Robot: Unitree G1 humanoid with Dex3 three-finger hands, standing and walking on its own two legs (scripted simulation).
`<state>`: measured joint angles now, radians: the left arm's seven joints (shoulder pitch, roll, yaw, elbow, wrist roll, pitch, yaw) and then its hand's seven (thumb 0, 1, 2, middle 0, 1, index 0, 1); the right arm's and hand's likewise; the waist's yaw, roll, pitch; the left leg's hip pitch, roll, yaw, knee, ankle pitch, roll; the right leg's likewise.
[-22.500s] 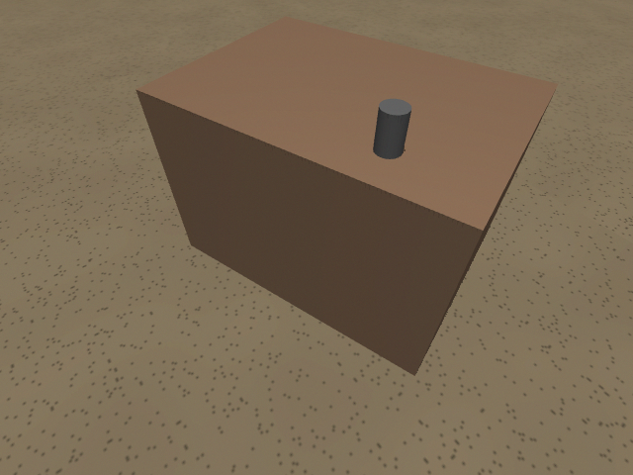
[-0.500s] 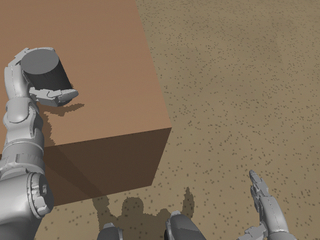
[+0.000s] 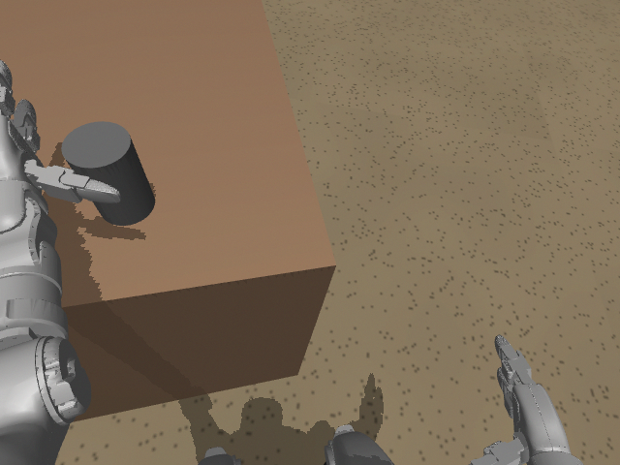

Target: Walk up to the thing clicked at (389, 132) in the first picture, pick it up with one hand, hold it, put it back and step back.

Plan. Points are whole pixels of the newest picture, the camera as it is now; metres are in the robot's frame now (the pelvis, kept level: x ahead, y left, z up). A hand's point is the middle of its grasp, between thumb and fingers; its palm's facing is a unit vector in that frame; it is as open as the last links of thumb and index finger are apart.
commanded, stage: withdraw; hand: left
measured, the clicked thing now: (113, 177) +0.50 +0.19 +0.06
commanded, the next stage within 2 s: rise in 0.08 s
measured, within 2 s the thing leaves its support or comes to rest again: neither
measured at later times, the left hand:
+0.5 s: hand out of the picture +0.46 +0.33 +0.16, palm faces +0.38 -0.89 -0.26, open 17.6 cm
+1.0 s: hand out of the picture +0.24 +0.27 +0.14, palm faces +0.36 -0.86 -0.36, open 17.5 cm
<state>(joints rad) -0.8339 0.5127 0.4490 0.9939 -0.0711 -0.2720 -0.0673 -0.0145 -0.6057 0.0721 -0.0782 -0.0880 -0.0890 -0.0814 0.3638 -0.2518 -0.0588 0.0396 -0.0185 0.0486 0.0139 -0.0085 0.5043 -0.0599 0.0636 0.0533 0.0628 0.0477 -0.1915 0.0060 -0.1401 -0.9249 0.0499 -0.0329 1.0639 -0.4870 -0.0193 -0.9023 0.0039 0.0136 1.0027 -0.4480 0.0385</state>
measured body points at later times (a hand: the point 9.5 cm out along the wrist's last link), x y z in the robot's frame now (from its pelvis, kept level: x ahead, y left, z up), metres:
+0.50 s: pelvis +0.01 +0.00 +0.04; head +0.07 +0.01 +0.48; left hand +0.44 +0.37 +0.18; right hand +0.16 -0.26 -0.02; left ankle +0.01 +0.13 -0.67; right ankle +0.01 -0.15 -0.67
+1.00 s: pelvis +0.02 +0.00 +0.04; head +0.03 -0.02 +0.49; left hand +0.21 +0.31 +0.16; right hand +0.19 -0.27 -0.02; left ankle +0.01 +0.13 -0.67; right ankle +0.01 -0.15 -0.67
